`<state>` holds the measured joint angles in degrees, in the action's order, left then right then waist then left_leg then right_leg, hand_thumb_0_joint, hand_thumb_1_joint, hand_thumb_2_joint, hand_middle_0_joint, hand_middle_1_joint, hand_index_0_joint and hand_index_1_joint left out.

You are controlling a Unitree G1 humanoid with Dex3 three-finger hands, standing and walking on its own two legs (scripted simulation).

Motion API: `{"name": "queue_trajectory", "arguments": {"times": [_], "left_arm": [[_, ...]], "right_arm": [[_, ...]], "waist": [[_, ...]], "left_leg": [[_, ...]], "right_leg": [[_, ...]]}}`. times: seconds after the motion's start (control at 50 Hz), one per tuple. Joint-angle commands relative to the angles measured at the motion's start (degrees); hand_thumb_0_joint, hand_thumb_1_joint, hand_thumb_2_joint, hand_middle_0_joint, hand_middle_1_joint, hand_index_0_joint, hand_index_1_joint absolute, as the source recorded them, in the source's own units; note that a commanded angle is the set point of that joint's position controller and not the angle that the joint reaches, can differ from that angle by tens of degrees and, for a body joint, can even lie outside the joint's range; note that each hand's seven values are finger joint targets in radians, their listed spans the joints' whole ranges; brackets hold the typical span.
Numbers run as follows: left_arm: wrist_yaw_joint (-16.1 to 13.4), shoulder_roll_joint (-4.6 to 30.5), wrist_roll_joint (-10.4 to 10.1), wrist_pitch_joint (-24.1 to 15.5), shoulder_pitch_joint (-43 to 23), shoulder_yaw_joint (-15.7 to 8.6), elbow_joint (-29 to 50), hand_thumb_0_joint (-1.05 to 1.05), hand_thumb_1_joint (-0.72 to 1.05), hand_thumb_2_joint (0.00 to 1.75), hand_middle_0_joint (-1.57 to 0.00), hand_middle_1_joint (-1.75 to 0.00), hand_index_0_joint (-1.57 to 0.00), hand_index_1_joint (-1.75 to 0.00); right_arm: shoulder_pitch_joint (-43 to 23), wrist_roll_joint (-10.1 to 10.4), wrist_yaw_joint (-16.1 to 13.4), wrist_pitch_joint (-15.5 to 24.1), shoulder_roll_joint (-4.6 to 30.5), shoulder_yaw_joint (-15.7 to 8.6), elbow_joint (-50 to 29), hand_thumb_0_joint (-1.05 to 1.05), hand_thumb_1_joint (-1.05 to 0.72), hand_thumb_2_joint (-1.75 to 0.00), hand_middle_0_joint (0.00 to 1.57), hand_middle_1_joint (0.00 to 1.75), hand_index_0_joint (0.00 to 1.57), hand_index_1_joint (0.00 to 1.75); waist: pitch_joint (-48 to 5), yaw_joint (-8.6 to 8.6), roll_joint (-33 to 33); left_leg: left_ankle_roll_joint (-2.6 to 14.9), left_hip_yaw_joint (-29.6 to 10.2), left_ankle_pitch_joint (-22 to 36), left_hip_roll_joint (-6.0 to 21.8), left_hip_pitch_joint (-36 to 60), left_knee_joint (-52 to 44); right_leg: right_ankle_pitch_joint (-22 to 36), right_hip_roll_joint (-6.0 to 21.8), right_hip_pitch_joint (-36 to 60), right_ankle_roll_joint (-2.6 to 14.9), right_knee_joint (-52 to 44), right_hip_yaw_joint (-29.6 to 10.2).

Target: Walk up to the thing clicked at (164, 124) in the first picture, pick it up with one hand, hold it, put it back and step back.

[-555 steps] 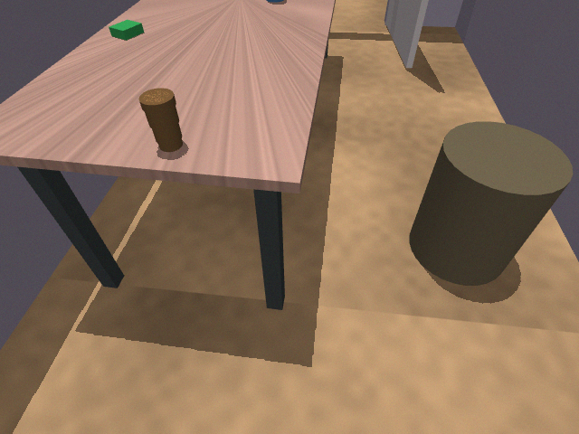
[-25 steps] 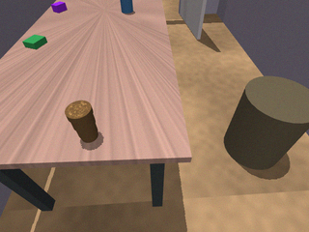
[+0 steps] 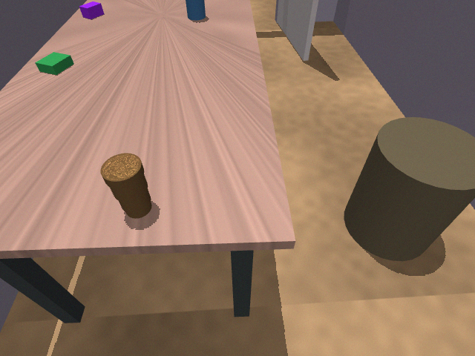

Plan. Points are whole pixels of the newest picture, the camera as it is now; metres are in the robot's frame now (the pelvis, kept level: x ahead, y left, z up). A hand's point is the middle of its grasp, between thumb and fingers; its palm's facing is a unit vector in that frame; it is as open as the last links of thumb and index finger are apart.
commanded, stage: stand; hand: left
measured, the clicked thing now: (130, 189) +0.44 +0.23 +0.02
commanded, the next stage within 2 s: rise first in 0.52 s
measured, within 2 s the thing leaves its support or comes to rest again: neither
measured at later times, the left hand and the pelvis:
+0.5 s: hand out of the picture +0.06 +0.26 -0.16, palm faces -0.02 -0.93 -0.36, open 7.4 cm; pelvis +0.00 +0.00 +0.00, yaw +0 degrees
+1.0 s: hand out of the picture +0.16 +0.26 -0.10, palm faces +0.24 -0.91 -0.34, open 14.0 cm; pelvis -0.01 +0.00 -0.01, yaw +0 degrees
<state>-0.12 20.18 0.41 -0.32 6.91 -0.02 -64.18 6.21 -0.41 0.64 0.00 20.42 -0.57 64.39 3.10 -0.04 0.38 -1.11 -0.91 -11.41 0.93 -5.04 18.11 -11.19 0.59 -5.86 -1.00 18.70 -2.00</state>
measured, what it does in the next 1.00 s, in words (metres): stands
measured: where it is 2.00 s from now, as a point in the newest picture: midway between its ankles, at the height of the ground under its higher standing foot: outside the picture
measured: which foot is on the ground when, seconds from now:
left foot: down 0.00-1.00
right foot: down 0.00-1.00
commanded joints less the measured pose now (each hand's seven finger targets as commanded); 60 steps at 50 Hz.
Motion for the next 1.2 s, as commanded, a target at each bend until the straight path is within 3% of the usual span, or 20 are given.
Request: {"name": "queue_trajectory", "arguments": {"times": [0.0,0.58,0.6,0.62,0.64,0.66,0.7,0.74,0.76,0.78,0.8,0.82,0.88,0.92,1.0,1.02,1.1,1.12,1.16,1.18], "left_arm": [[-0.6,12.4,-0.1,-1.5,-1.6,-2.4,3.1,0.00,0.90,0.90,-0.20,-0.30,-0.20,-0.30],[-0.6,12.4,0.0,-1.3,-1.3,-2.4,3.2,0.00,0.90,0.90,-0.20,-0.30,-0.20,-0.30],[-0.6,12.3,0.1,-1.4,-1.6,-2.4,3.4,0.00,0.82,0.82,-0.12,-0.22,-0.12,-0.22],[-0.9,0.7,-4.4,-5.9,-21.7,-0.5,23.5,0.00,0.74,0.74,-0.04,-0.14,-0.04,-0.14],[-2.4,5.4,-6.3,-8.0,-20.4,-1.2,26.0,0.00,0.66,0.66,-0.05,-0.06,-0.02,-0.07],[-3.1,8.5,-6.1,-7.8,-13.7,-2.9,20.8,0.00,0.58,0.58,-0.07,-0.06,-0.04,-0.08],[-4.7,15.2,-5.5,-6.5,-9.8,-9.4,17.5,0.00,0.42,0.42,-0.06,-0.06,-0.05,-0.07],[-4.8,10.3,-4.1,-6.9,-7.2,-9.2,15.9,0.00,0.26,0.26,-0.07,-0.07,-0.06,-0.07],[-4.4,10.0,-3.1,-7.1,-6.1,-10.7,18.7,0.00,0.18,0.23,-0.07,-0.07,-0.07,-0.07],[-4.6,10.9,-2.8,-6.9,-0.5,-12.5,21.3,0.00,0.12,0.21,-0.07,-0.07,-0.08,-0.07],[-4.7,10.3,-2.7,-6.3,4.1,-12.8,20.2,0.00,0.09,0.18,-0.07,-0.07,-0.08,-0.06],[-4.8,10.8,-2.6,-6.1,4.5,-13.5,21.8,0.00,0.03,0.14,-0.07,-0.07,-0.08,-0.05],[-4.1,7.3,-3.0,-5.7,7.0,-12.9,29.0,0.00,-0.11,0.10,-0.05,-0.06,-0.07,-0.04],[-4.2,5.9,-3.1,-6.0,0.4,-11.0,38.2,0.00,-0.24,0.07,-0.05,-0.05,-0.06,-0.04],[-4.9,6.6,-3.1,-7.1,-1.0,-11.2,47.9,0.00,-0.47,0.04,-0.05,-0.05,-0.05,-0.05],[-5.3,8.8,-2.9,-6.9,0.6,-13.4,47.9,0.00,-0.52,0.03,-0.05,-0.05,-0.05,-0.05],[-5.6,8.3,-3.0,-7.5,6.3,-14.3,55.7,0.00,-0.56,0.01,-0.05,-0.05,-0.05,-0.05],[-5.6,7.1,-2.9,-7.7,7.4,-13.2,57.9,0.00,-0.55,0.02,-0.04,-0.05,-0.05,-0.05],[-5.6,8.1,-3.0,-7.9,10.1,-15.8,58.8,0.00,-0.55,0.02,-0.04,-0.05,-0.05,-0.05],[-5.2,7.4,-3.1,-7.9,10.8,-15.2,60.3,0.00,-0.55,0.01,-0.04,-0.05,-0.05,-0.05]], "right_arm": [[-1.8,0.1,-1.0,1.4,12.0,-2.1,-3.3,0.00,-0.90,-0.90,0.20,0.30,0.20,0.30],[-1.2,0.0,-1.0,1.5,11.9,-2.1,-3.4,0.00,-0.90,-0.90,0.20,0.30,0.20,0.30],[-1.4,-0.1,-1.0,1.5,12.3,-2.2,-3.6,0.00,-0.82,-0.82,0.12,0.22,0.12,0.22],[-21.5,5.7,-1.8,8.4,1.5,0.0,-23.7,0.00,-0.74,-0.74,0.05,0.14,0.05,0.14],[-19.2,6.4,-2.7,9.5,3.3,0.1,-25.9,0.00,-0.66,-0.66,0.04,0.06,0.05,0.06],[-13.4,6.4,-3.6,9.0,8.0,-2.1,-21.3,0.00,-0.58,-0.58,0.05,0.05,0.05,0.05],[-10.0,5.4,-5.2,8.1,13.9,-8.5,-15.2,0.00,-0.42,-0.42,0.05,0.05,0.05,0.05],[-8.9,3.9,-5.0,8.3,7.8,-7.4,-14.3,0.00,-0.26,-0.26,0.05,0.05,0.05,0.05],[-6.9,3.1,-4.6,8.1,6.3,-8.4,-15.0,0.00,-0.18,-0.21,0.05,0.05,0.05,0.05],[0.6,2.7,-4.6,7.7,7.7,-10.7,-14.7,0.00,-0.11,-0.20,0.05,0.05,0.05,0.05],[3.7,2.7,-4.6,7.1,7.3,-10.7,-14.5,0.00,-0.05,-0.18,0.05,0.05,0.05,0.05],[1.8,2.8,-4.7,7.1,8.1,-11.1,-17.5,0.00,0.02,-0.16,0.05,0.05,0.05,0.05],[5.3,3.1,-4.1,5.9,4.2,-9.7,-21.5,0.00,0.16,-0.12,0.05,0.05,0.05,0.05],[-0.2,3.2,-4.2,6.3,1.9,-7.4,-28.2,0.00,0.26,-0.09,0.05,0.05,0.05,0.05],[-3.3,3.0,-5.1,7.2,2.7,-7.0,-36.3,0.00,0.41,-0.05,0.05,0.05,0.05,0.05],[0.2,2.7,-5.3,7.0,2.0,-6.7,-33.9,0.00,0.44,-0.04,0.05,0.05,0.05,0.05],[3.0,2.4,-5.7,7.9,3.4,-7.8,-39.1,0.00,0.50,-0.03,0.05,0.05,0.05,0.05],[1.2,2.3,-5.5,8.0,2.6,-7.3,-39.4,0.00,0.50,-0.03,0.05,0.05,0.05,0.05],[4.5,2.2,-5.3,7.7,2.2,-8.0,-37.7,0.00,0.51,-0.03,0.05,0.05,0.05,0.05],[5.9,2.3,-5.2,7.6,2.0,-8.3,-38.5,0.00,0.51,-0.03,0.05,0.05,0.05,0.05]], "waist": [[-4.4,0.07,-0.7],[-3.5,0.07,-0.6],[-4.4,0.05,-0.2],[-7.1,2.23,1.1],[-8.8,-0.51,-3.2],[-4.4,0.27,-2.3],[-7.1,-0.27,-0.1],[-12.2,-0.60,1.1],[-14.0,-0.73,1.0],[-16.5,-0.66,2.7],[-15.8,-0.86,1.7],[-16.3,-1.23,1.1],[-14.0,-0.91,0.9],[-12.3,-1.17,1.1],[-10.3,-0.89,-0.1],[-9.5,-1.38,1.0],[-10.5,-1.10,0.2],[-9.9,-1.97,1.5],[-7.9,-2.01,0.9],[-7.2,-1.39,0.6]], "left_leg": [[2.00,-3.8,10.6,6.1,1.4,-2.1],[1.92,-4.0,8.5,6.0,0.5,-2.5],[2.25,-3.9,9.2,6.2,0.6,-2.0],[0.89,2.7,5.4,-1.3,-7.2,4.3],[1.13,2.4,2.7,-1.1,-4.3,2.2],[1.08,2.4,-0.3,-0.6,-6.1,1.7],[0.60,2.6,2.5,-0.7,-9.1,5.1],[0.86,2.5,5.1,-1.0,-8.9,7.1],[1.15,2.3,6.2,-1.1,-8.7,7.4],[0.99,2.6,9.2,-1.4,-6.4,7.1],[0.85,2.6,11.6,-1.3,-6.0,6.6],[0.75,2.7,13.6,-1.4,-5.2,6.2],[0.73,3.4,15.0,-1.6,-5.0,6.1],[0.70,3.2,11.9,-1.2,-5.8,5.1],[1.22,3.0,7.2,-1.1,-5.2,4.0],[1.16,2.9,6.8,-1.2,-5.9,4.0],[1.11,2.9,9.8,-1.1,-3.6,4.5],[0.97,2.7,10.5,-1.1,-4.0,4.4],[1.01,2.9,10.8,-1.1,-3.8,4.3],[1.06,2.9,10.3,-1.1,-3.9,4.2]], "right_leg": [[11.7,6.3,-0.3,2.10,-2.4,-3.6],[8.9,6.1,-0.7,2.09,-2.7,-3.6],[10.1,6.4,0.5,2.13,-2.6,-3.7],[5.8,-0.1,-6.9,0.99,2.6,3.1],[2.4,0.0,-2.4,0.81,1.1,3.3],[0.1,-0.4,-4.9,1.20,1.3,3.0],[3.1,-0.8,-6.5,1.47,4.6,3.3],[6.2,-0.6,-6.1,1.51,6.4,2.8],[7.1,-0.6,-5.5,1.49,6.6,2.9],[9.6,-1.0,-3.9,1.53,6.3,3.0],[11.7,-1.1,-2.9,1.40,5.8,3.4],[13.2,-1.2,-2.0,1.22,5.5,3.7],[14.5,-1.0,-3.5,0.89,5.1,3.9],[11.0,-0.8,-4.4,1.06,4.5,4.0],[6.5,-0.6,-4.4,1.06,3.3,3.8],[6.0,-0.6,-4.5,1.13,3.2,3.8],[9.0,-0.8,-2.1,1.07,3.8,4.2],[9.4,-0.7,-1.9,1.35,3.8,4.3],[9.6,-0.7,-2.0,1.33,3.6,4.6],[9.4,-0.7,-2.2,1.21,3.4,4.6]]}}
